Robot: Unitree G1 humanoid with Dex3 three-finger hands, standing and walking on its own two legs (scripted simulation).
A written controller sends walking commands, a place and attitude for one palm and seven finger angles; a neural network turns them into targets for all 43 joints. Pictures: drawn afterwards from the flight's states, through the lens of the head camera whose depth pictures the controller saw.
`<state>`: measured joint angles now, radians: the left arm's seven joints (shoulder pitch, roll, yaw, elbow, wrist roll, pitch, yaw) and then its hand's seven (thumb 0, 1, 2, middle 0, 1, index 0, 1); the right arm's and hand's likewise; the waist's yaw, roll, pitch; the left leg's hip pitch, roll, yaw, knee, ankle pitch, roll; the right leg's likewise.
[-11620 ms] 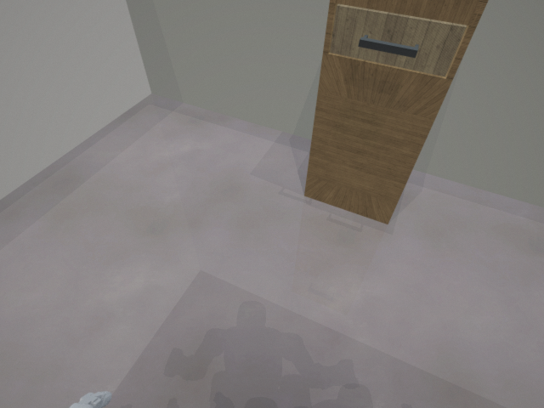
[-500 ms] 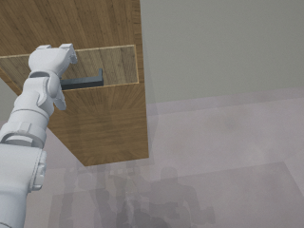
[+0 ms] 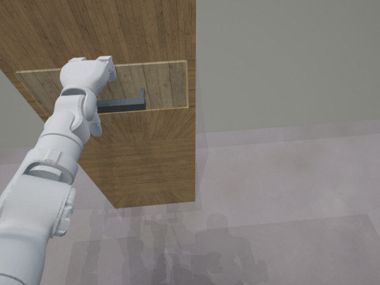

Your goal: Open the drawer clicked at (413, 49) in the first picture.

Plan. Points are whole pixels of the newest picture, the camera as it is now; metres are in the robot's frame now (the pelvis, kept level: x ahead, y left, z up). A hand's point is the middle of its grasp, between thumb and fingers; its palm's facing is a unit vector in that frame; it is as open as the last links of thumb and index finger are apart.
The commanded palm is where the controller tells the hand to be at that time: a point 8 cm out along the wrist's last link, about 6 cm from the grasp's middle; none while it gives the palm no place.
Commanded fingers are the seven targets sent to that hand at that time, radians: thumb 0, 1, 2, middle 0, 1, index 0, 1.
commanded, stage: move the hooked fingers above the handle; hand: left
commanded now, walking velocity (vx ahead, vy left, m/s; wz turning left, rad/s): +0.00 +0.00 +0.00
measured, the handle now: (109, 100) +0.54 +0.20 +0.06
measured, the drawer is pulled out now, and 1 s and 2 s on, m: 0.00 0.00 0.00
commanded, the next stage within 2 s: lower the fingers behind the handle in 0.38 s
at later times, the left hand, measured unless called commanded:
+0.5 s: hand (101, 95) +0.49 +0.19 +0.12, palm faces -0.02 +0.01 -1.00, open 13.6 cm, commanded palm +0.48 +0.19 +0.18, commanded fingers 0.00 -0.50 0.30 -0.30 -1.20 -0.30 -1.20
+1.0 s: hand (109, 102) +0.49 +0.18 +0.09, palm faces +0.02 -0.01 -1.00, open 13.7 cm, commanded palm +0.47 +0.19 +0.14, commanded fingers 0.00 -0.50 0.30 -0.30 -1.20 -0.30 -1.20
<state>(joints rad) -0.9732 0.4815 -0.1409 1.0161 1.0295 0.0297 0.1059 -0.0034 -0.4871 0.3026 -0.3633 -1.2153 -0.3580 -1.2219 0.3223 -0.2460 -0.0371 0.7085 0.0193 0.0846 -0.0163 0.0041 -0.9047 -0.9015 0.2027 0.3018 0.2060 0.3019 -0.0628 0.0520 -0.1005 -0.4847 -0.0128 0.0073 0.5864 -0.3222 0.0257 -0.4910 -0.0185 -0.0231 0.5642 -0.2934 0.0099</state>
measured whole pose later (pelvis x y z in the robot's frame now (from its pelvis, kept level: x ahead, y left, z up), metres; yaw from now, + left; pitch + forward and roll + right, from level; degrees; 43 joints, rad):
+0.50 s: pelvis +0.00 -0.01 +0.00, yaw +0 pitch +13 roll +0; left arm -0.97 0.50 -0.12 1.03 1.03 0.02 0.11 0.00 -0.49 0.30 -0.36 -1.22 -0.36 -1.22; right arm 0.34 -0.27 -0.04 0.72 0.02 0.08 -0.03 0.00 -0.91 -0.90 0.20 0.30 0.20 0.30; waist -0.08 0.05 -0.10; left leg -0.48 0.00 0.00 0.58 -0.32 0.01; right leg -0.49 0.00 -0.03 0.57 -0.29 -0.01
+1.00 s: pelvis +0.00 -0.01 +0.00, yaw -1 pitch +14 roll +0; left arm -0.92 0.48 -0.06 1.02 1.07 -0.02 0.22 0.00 -0.49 0.30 -0.37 -1.25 -0.35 -1.22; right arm 0.33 -0.27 -0.05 0.70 0.01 0.08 -0.03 0.00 -0.91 -0.90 0.20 0.30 0.20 0.30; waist -0.09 0.04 -0.11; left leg -0.53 0.01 0.02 0.61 -0.33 0.01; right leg -0.55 0.00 -0.01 0.60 -0.30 -0.01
